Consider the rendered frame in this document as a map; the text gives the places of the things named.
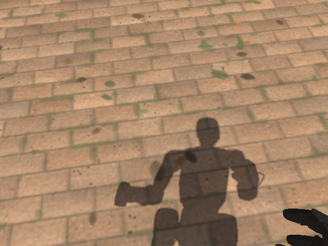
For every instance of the robot right hand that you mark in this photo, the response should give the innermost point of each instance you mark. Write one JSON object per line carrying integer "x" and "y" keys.
{"x": 315, "y": 220}

